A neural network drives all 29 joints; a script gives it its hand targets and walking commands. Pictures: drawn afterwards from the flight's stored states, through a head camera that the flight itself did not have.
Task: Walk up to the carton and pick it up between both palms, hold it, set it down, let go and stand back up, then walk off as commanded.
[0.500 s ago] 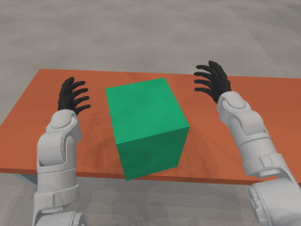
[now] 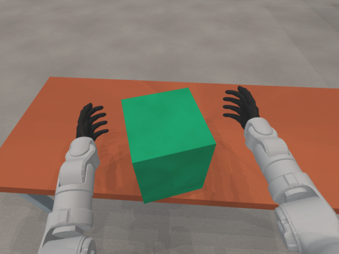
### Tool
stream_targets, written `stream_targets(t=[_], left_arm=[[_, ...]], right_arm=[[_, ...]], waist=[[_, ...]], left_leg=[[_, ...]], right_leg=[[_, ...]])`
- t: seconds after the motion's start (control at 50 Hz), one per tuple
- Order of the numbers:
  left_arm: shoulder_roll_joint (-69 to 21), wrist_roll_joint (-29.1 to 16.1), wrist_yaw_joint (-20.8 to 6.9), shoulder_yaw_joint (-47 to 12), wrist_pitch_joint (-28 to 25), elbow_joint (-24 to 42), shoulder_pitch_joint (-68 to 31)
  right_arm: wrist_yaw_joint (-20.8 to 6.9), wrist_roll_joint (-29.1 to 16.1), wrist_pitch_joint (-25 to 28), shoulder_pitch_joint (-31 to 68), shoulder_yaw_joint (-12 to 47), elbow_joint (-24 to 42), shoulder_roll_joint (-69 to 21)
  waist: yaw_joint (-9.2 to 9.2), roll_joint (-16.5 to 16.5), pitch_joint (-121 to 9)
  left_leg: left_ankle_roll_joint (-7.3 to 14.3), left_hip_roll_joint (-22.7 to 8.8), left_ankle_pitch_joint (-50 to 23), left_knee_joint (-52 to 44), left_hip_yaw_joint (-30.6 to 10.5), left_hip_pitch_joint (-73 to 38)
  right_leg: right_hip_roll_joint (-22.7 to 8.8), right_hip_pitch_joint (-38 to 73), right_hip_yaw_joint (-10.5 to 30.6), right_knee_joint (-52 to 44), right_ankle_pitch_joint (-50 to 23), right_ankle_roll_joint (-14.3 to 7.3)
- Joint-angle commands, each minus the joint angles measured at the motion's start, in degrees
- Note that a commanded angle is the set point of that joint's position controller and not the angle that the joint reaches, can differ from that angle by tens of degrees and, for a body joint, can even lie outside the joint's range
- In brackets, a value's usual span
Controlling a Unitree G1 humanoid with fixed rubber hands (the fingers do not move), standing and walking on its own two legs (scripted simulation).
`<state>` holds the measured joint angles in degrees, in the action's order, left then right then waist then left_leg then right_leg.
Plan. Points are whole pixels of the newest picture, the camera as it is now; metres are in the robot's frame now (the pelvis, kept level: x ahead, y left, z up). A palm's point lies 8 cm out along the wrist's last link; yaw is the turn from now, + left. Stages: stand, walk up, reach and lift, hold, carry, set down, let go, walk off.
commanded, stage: reach and lift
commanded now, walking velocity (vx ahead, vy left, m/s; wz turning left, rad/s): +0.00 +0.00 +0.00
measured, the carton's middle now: (165, 148) +0.38 +0.06 -0.01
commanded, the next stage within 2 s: none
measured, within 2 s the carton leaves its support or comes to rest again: neither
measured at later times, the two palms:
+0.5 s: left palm (96, 149) +0.34 +0.24 +0.03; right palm (230, 125) +0.43 -0.11 +0.05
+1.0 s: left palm (109, 145) +0.35 +0.20 +0.04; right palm (216, 131) +0.41 -0.07 +0.05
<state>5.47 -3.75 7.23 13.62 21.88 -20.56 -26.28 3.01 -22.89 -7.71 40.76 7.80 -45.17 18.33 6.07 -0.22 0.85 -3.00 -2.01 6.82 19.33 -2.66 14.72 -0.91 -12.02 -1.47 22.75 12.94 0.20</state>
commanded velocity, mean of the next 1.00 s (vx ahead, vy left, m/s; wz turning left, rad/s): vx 0.00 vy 0.00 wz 0.00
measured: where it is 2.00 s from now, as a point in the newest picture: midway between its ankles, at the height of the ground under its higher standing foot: outside the picture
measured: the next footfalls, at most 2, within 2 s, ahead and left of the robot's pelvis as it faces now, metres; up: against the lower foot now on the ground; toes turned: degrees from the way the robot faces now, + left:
none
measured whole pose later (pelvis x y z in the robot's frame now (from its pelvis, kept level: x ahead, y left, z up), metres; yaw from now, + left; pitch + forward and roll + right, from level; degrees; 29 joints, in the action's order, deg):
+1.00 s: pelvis +0.01 +0.00 +0.00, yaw +0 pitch +4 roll +0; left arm -4.0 5.4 10.1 16.8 -6.4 -45.6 -29.9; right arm 2.8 -8.0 10.4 41.4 0.1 -65.5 3.3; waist 8.0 1.9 -2.1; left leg -3.3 -3.0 9.5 22.9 -2.7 17.5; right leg 0.1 -13.3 -1.5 22.7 13.7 0.1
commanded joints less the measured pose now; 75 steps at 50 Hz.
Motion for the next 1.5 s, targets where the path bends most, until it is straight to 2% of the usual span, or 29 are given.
stream_targets(t=[0.0, 0.02, 0.1, 0.12, 0.14, 0.16, 0.22, 0.28, 0.3, 0.32, 0.42, 0.5, 0.56, 0.62, 0.72, 0.74, 0.76, 0.8, 0.84, 0.86, 0.9, 0.96, 1.04, 1.08, 1.26, 1.34, 1.42, 1.44, 1.48], left_arm=[[2.2, 2.66, -0.52, -2.65, -17.04, -8.0, -19.93], [1.97, 2.76, -0.7, -2.52, -19.15, -12.07, -19.69], [1.78, 0.8, 0.97, -3.93, -27.47, -12.64, -24.6], [1.64, 0.39, 1.32, -4.64, -29.06, -14.97, -25.3], [1.87, 0.51, 1.45, -4.34, -29.88, -17.05, -25.17], [1.13, 0.66, 1.64, -4.59, -30.66, -17.62, -24.39], [-0.03, 3.33, 1.32, -2.96, -31.72, -23.49, -20.01], [-0.66, 3.37, 1.37, -3.14, -32.58, -18.91, -20.17], [-0.48, 4.39, 1.08, -2.22, -32.26, -22.08, -19.32], [-1.21, 4.96, 1.15, -2.89, -32.36, -19.36, -19.04], [-2.52, 7.37, 1.05, -2.7, -31.33, -13.6, -14.97], [-3.15, 6.53, 0.71, -2.74, -31.8, -10.02, -14.8], [-5.36, 5.71, 0.55, -3.25, -33.01, -8.08, -17.41], [-6.35, 5.39, -0.59, -1.79, -34.29, -11.28, -16.8], [-7.04, 8.21, -0.23, 0.82, -35.24, -14.78, -22.12], [-7.29, 9.56, 0.17, 1.8, -34.96, -16.26, -21.22], [-7.6, 9.63, 0.55, 1.52, -34.76, -15.46, -22.82], [-7.94, 11.09, 1.26, 2.98, -33.25, -18.0, -22.72], [-7.63, 13.1, 2.31, 4.03, -31.43, -17.41, -22.24], [-8.97, 13.71, 2.69, 3.79, -30.51, -16.47, -23.75], [-11.59, 14.56, 3.2, 2.49, -29.21, -13.23, -22.21], [-12.75, 15.11, 4.14, 1.95, -27.37, -11.67, -22.15], [-14.4, 14.4, 4.89, -1.16, -25.81, -6.82, -23.08], [-15.16, 14.38, 5.4, -1.99, -25.73, -3.56, -22.92], [-12.9, 11.16, 4.02, 0.8, -26.55, -10.65, -24.99], [-12.29, 10.36, 3.97, 1.87, -27.29, -15.51, -28.09], [-13.31, 11.75, 4.81, 0.69, -27.02, -14.91, -29.11], [-13.95, 11.81, 5.17, 0.49, -26.87, -15.06, -28.09], [-14.6, 14.44, 5.69, 0.07, -25.98, -13.61, -28.14]], right_arm=[[-3.36, 6.29, 10.49, 25.85, -1.88, -2.76, 0.11], [-3.79, 6.94, 11.02, 25.09, -1.83, -5.15, -1.01], [-4.43, 7.59, 15.75, 28.82, -2.47, -4.0, -1.99], [-4.45, 7.99, 16.76, 28.98, -3.56, -5.79, -1.74], [-4.36, 7.91, 17.03, 28.11, -3.01, -8.45, -1.92], [-4.06, 8.88, 17.71, 27.56, -4.21, -9.72, -1.18], [-3.2, 9.27, 18.21, 23.32, -3.33, -16.96, -1.78], [-2.45, 8.33, 20.04, 24.43, -3.02, -15.14, -1.37], [-2.3, 8.29, 20.15, 23.69, -3.22, -17.61, -0.99], [-2.44, 7.61, 20.87, 23.14, -3.3, -17.3, -0.86], [-2.44, 7.15, 22.86, 21.4, -3.56, -14.81, -1.04], [-2.55, 7.06, 23.38, 21.41, -2.71, -13.33, -1.92], [-2.25, 8.39, 23.39, 22.42, -3.83, -10.14, -5.38], [-1.8, 9.73, 23.22, 22.44, -1.96, -8.63, -8.95], [-0.85, 15.7, 21.82, 25.07, -5.69, -8.85, -12.96], [-0.8, 16.09, 21.47, 25.02, -5.51, -8.94, -14.38], [-0.47, 16.76, 21.5, 26.52, -6.93, -7.97, -14.84], [0.04, 17.96, 20.54, 27.31, -8.28, -8.31, -14.75], [0.85, 18.74, 19.83, 25.85, -9.73, -10.44, -13.64], [1.02, 19.58, 19.91, 27.6, -11.51, -10.65, -12.89], [1.59, 19.41, 20.45, 25.62, -12.04, -10.35, -13.11], [2.22, 17.78, 20.68, 26.65, -10.55, -8.69, -13.55], [2.53, 16.01, 20.52, 24.79, -10.93, -9.99, -13.32], [2.3, 14.47, 20.36, 24.33, -9.8, -9.39, -13.58], [3.62, 16.54, 18.08, 29.26, -7.85, -6.5, -15.85], [3.71, 18.3, 17.11, 32.3, -7.9, -6.03, -16.97], [3.57, 18.05, 16.74, 32.3, -9.76, -8.02, -17.12], [3.25, 17.36, 16.72, 31.68, -9.14, -9.18, -17.21], [3.0, 16.78, 16.16, 29.9, -11.19, -12.72, -16.3]], waist=[[6.37, 1.88, -25.29], [6.56, 2.72, -23.2], [7.04, 3.51, -30.85], [6.34, 1.95, -31.53], [6.55, 3.15, -30.28], [5.49, 2.35, -30.54], [5.68, 2.15, -24.93], [5.56, 0.67, -28.59], [4.59, 0.99, -26.5], [5.12, -1.24, -28.27], [5.22, -4.65, -32.11], [4.86, -3.46, -32.18], [4.11, -1.35, -32.19], [4.55, 4.26, -30.38], [4.42, 6.73, -27.23], [5.6, 6.52, -25.02], [4.89, 6.37, -25.71], [5.49, 7.0, -23.87], [5.29, 4.81, -22.33], [4.02, 4.24, -21.95], [3.7, 0.32, -25.27], [4.64, -2.28, -29.2], [2.57, -6.07, -29.28], [3.17, -7.37, -31.04], [3.96, 6.06, -26.44], [4.54, 9.81, -24.31], [3.56, 4.93, -24.83], [4.59, 3.34, -25.32], [3.21, -1.0, -24.01]], left_leg=[[-0.72, 1.69, -17.73, 4.52, 5.42, -8.2], [-0.03, 1.65, -14.55, 4.2, 5.45, -6.14], [-0.77, 1.64, -15.24, 5.78, 6.56, -4.24], [-1.35, 1.8, -14.91, 6.44, 6.24, -3.66], [-1.15, 1.65, -14.46, 6.38, 6.14, -2.75], [-1.49, 1.7, -15.29, 6.41, 6.03, -3.27], [-1.88, 1.72, -16.61, 6.7, 5.94, -2.81], [-2.83, 1.94, -23.14, 8.11, 6.51, -3.7], [-2.84, 1.95, -24.05, 8.36, 6.28, -3.58], [-3.48, 1.95, -27.03, 8.4, 6.45, -5.18], [-4.49, 2.08, -36.68, 9.79, 6.75, -8.97], [-4.35, 2.07, -38.72, 10.54, 6.82, -8.98], [-3.4, 2.05, -35.35, 9.89, 6.22, -7.66], [-1.52, 2.45, -30.86, 9.51, 6.28, -3.76], [0.4, 2.47, -17.93, 6.7, 6.67, -0.34], [0.68, 2.46, -17.19, 6.63, 6.68, 0.67], [0.65, 2.72, -15.19, 6.33, 6.92, 0.36], [1.08, 2.55, -13.68, 5.57, 7.18, 0.92], [0.5, 2.87, -14.77, 5.0, 7.49, 0.05], [0.06, 2.68, -15.31, 4.95, 7.13, -0.74], [-1.52, 2.71, -20.96, 5.29, 6.82, -4.22], [-2.48, 2.59, -27.1, 7.42, 7.67, -6.9], [-4.48, 1.91, -32.51, 8.96, 7.17, -10.71], [-4.98, 1.7, -34.76, 9.29, 7.22, -12.75], [-0.2, 1.83, -21.91, 7.82, 7.05, -4.88], [1.32, 1.92, -15.16, 7.1, 7.3, -0.67], [0.46, 1.85, -14.71, 6.64, 6.87, -1.92], [0.25, 1.72, -16.47, 7.05, 7.04, -2.66], [-0.95, 1.67, -15.49, 6.39, 7.24, -4.38]], right_leg=[[5.12, -1.52, 0.04, -5.34, -3.89, -1.76], [4.55, -2.36, 0.41, -5.31, -0.92, -1.51], [4.83, -2.93, 0.59, -3.99, -1.94, -1.61], [4.52, -3.75, 0.58, -3.46, -1.38, -1.92], [4.71, -4.43, 0.44, -3.39, -0.78, -1.97], [4.63, -4.86, 0.26, -3.56, -1.84, -1.9], [4.51, -4.26, 0.54, -3.51, -2.98, -1.78], [5.05, -1.82, 0.59, -2.96, -8.71, -1.86], [5.33, -2.16, 0.21, -3.11, -8.94, -1.8], [5.59, -1.62, 0.19, -3.31, -10.89, -1.94], [6.45, -1.04, -0.23, -3.67, -15.72, -2.51], [6.33, -0.33, -0.49, -3.27, -16.36, -2.08], [5.9, -0.47, -0.26, -3.14, -15.41, -1.43], [5.06, 1.88, 0.48, -2.73, -16.04, 0.16], [3.92, -0.4, 0.62, -3.01, -6.28, 0.91], [3.89, -0.37, 0.94, -2.85, -5.49, 0.77], [3.73, -0.68, 0.56, -3.14, -3.31, 0.7], [3.63, -0.65, 0.66, -3.29, -2.35, 0.61], [3.65, 1.08, 0.57, -4.03, -3.59, 0.37], [4.3, 0.57, -0.14, -3.91, -3.4, 0.06], [4.99, 1.26, -0.71, -4.36, -7.23, -0.78], [5.52, 1.28, -0.53, -4.1, -11.11, -1.22], [6.77, -0.68, -1.15, -4.2, -12.2, -2.83], [6.99, -0.98, -1.14, -4.49, -11.98, -3.25], [5.29, 1.99, -0.55, -3.56, -7.34, -0.04], [4.15, 2.09, -0.09, -2.77, -3.38, 0.97], [4.37, -0.11, -0.5, -3.21, -2.03, -0.19], [4.41, -0.08, -0.3, -3.16, -2.92, -0.62], [4.62, -1.8, -0.68, -4.42, -0.61, -1.59]])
